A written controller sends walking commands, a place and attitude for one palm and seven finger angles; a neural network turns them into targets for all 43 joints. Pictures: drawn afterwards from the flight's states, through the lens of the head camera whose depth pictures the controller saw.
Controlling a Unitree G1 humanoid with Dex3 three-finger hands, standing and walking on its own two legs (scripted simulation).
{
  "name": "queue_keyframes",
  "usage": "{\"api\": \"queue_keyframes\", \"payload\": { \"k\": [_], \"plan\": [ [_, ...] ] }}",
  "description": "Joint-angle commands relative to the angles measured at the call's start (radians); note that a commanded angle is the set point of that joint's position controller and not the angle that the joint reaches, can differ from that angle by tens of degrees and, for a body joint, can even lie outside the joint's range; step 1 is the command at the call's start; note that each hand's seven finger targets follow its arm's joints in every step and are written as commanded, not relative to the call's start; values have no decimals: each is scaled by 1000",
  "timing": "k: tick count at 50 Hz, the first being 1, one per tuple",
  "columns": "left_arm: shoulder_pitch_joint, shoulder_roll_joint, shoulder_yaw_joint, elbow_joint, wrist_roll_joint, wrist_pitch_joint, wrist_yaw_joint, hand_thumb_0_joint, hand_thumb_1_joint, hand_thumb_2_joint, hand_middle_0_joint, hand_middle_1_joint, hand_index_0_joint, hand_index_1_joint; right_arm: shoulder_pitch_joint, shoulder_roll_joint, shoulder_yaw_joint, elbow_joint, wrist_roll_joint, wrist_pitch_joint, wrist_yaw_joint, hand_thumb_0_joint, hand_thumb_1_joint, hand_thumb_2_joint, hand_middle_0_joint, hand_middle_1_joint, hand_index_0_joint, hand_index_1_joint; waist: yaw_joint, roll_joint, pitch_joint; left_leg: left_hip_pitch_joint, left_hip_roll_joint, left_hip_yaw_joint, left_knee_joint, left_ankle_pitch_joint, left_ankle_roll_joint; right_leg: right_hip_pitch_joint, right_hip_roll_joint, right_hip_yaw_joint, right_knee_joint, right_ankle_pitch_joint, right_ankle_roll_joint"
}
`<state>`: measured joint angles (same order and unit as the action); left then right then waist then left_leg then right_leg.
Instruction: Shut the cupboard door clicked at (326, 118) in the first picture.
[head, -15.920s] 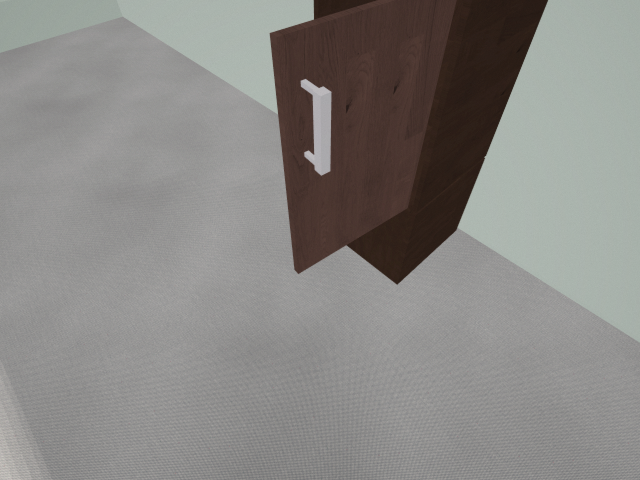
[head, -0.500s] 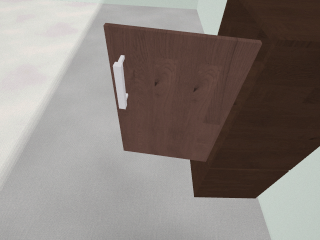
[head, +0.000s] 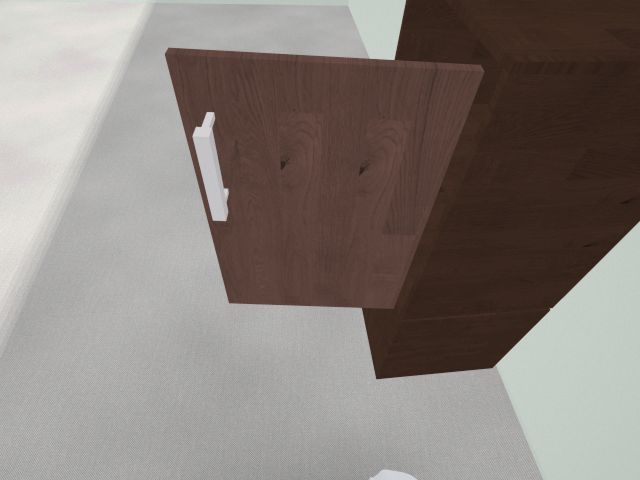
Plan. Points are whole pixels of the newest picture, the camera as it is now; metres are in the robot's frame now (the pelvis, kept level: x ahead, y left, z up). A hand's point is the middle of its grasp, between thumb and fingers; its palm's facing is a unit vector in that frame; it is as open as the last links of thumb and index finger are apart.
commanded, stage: shuffle to correct the standing spot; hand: left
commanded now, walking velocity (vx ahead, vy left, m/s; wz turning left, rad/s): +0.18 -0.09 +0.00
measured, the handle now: (215, 169) +0.51 +0.19 +0.09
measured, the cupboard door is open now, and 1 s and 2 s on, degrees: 83 83 83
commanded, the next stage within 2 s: come to a stop and stand still in 0.26 s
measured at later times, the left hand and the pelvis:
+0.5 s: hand out of the picture +0.09 +0.15 -0.19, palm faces +0.03 -0.99 -0.15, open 7.3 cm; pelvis +0.08 -0.02 -0.01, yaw +0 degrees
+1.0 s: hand out of the picture +0.13 +0.19 -0.18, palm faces +0.03 -0.97 -0.22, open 7.3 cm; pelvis +0.08 +0.00 -0.01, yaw +0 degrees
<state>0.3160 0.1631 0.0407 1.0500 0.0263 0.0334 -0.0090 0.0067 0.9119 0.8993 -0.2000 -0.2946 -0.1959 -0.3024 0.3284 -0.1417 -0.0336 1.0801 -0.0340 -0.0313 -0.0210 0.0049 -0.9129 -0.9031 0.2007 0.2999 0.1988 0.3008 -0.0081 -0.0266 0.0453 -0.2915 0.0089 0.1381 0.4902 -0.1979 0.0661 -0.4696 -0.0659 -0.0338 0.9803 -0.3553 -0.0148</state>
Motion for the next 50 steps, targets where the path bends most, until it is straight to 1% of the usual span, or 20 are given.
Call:
{"api": "queue_keyframes", "payload": {
  "k": [1,6,7,8,9,12,17,19,21,22,24,26,27,29,34,39,41,42,44,50],
  "plan": [
    [17,15,7,-72,-4,-25,-1,0,900,900,-200,-300,-200,-300,19,-162,-36,-38,0,-13,-14,0,-900,-900,200,300,200,300,7,121,-1,-28,265,-267,-346,-293,89,76,-18,-36,-198,-12,5],
    [101,37,22,-47,-3,-24,4,0,900,900,-200,-300,-200,-300,13,-147,-45,-20,-1,16,-10,0,-900,-900,200,300,200,300,47,71,19,-170,199,-212,-225,-434,17,393,43,-78,-542,17,-16],
    [155,76,30,-31,1,-30,14,0,900,900,-200,-300,-200,-300,5,-105,-38,-28,6,20,-6,0,-900,-900,200,300,200,300,73,-51,27,-280,117,-134,-36,-424,-21,481,-41,44,-654,-100,-57],
    [188,146,43,-25,3,-35,28,0,900,900,-200,-300,-200,-300,-12,-34,-22,-60,16,21,1,0,-900,-900,200,300,200,300,83,-272,58,-442,2,-4,214,-372,-64,495,-251,356,-815,-341,-155],
    [177,176,52,-35,-9,-41,36,0,900,900,-200,-300,-200,-300,-76,-64,-28,-89,9,24,9,0,-900,-900,200,300,200,300,89,-192,53,-409,42,-60,416,-352,-51,375,-353,464,-890,-409,-226],
    [-7,122,34,-79,-5,-69,43,0,900,900,-200,-300,-200,-300,-13,-68,-40,-64,4,32,26,0,-900,-900,200,300,200,300,-18,-95,42,-319,89,-96,553,-204,-56,245,-238,235,-803,-148,-188],
    [-23,144,35,-68,-2,-67,27,0,900,900,-200,-300,-200,-300,29,-21,-24,-72,10,13,27,0,-900,-900,200,300,200,300,-25,-96,41,-10,46,1,163,-102,-74,133,-169,97,-695,-39,-141],
    [-9,115,27,-66,-7,-56,19,0,900,900,-200,-300,-200,-300,114,-46,-22,-44,9,-3,19,0,-900,-900,200,300,200,300,-44,9,22,177,31,-10,7,-67,-83,52,-92,44,-548,-90,-95],
    [5,25,5,-101,-12,-49,12,0,900,900,-200,-300,-200,-300,176,-185,-40,-37,1,-8,0,0,-900,-900,200,300,200,300,-48,321,11,207,334,-430,-212,-10,59,-67,39,-88,-231,-151,2],
    [-44,44,4,-122,-7,-50,12,0,900,900,-200,-300,-200,-300,158,-203,-43,-43,-4,-4,-8,0,-900,-900,200,300,200,300,-56,249,22,157,379,-504,-238,128,128,-64,32,-41,-126,-220,4],
    [-40,41,0,-91,-14,-47,25,0,900,900,-200,-300,-200,-300,62,-147,-16,-36,0,-12,-21,0,-900,-900,200,300,200,300,-11,271,-22,132,325,-375,-151,593,127,29,-13,24,-125,-180,11],
    [42,40,-2,-45,-27,-54,31,0,900,900,-200,-300,-200,-300,-41,-141,-6,-48,14,-7,-27,0,-900,-900,200,300,200,300,36,183,-113,178,235,-211,-37,749,60,212,-6,-3,-423,34,23],
    [80,65,2,-23,-21,-58,33,0,900,900,-200,-300,-200,-300,-50,-146,-15,-48,24,1,-28,0,-900,-900,200,300,200,300,41,120,-133,183,180,-165,28,666,9,276,3,0,-540,277,23],
    [63,133,8,-29,-14,-58,39,0,900,900,-200,-300,-200,-300,-33,-103,-24,-61,35,20,-24,0,-900,-900,200,300,200,300,13,-31,-78,35,90,-97,41,257,-62,335,-129,115,-482,803,-38],
    [40,156,25,-56,1,-39,57,0,900,900,-200,-300,-200,-300,-84,-67,-40,-73,29,60,-19,0,-900,-900,200,300,200,300,34,-186,-64,-104,4,-65,257,-279,-94,410,-257,191,-479,1159,-176],
    [-73,176,38,-103,-2,-17,57,0,900,900,-200,-300,-200,-300,-73,-68,-41,-78,30,66,-14,0,-900,-900,200,300,200,300,-8,-131,-59,51,-8,-67,50,-74,-96,294,-196,154,-448,803,-146],
    [-63,129,33,-125,-9,-10,50,0,900,900,-200,-300,-200,-300,-57,-133,-44,-86,15,50,-12,0,-900,-900,200,300,200,300,-9,73,-86,217,145,-207,-64,309,-30,134,-64,60,-358,393,-29],
    [26,120,11,-94,-15,-42,83,0,900,900,-200,-300,-200,-300,-91,-214,-55,-156,34,22,-1,0,-900,-900,200,300,200,300,2,127,-244,261,219,-204,106,660,-6,199,-34,48,-387,253,6],
    [-18,124,-2,-144,-3,-31,75,0,900,900,-200,-300,-200,-300,-169,-176,-30,-216,15,27,5,0,-900,-900,200,300,200,300,38,247,-150,45,169,-238,1,239,15,222,11,32,-400,28,-25],
    [-23,131,-20,-140,-3,-30,45,0,900,900,-200,-300,-200,-300,-115,-162,-8,-247,17,18,4,0,-900,-900,200,300,200,300,15,116,-5,-25,125,-245,-124,-64,5,189,14,37,-460,37,-25]
  ]
}}
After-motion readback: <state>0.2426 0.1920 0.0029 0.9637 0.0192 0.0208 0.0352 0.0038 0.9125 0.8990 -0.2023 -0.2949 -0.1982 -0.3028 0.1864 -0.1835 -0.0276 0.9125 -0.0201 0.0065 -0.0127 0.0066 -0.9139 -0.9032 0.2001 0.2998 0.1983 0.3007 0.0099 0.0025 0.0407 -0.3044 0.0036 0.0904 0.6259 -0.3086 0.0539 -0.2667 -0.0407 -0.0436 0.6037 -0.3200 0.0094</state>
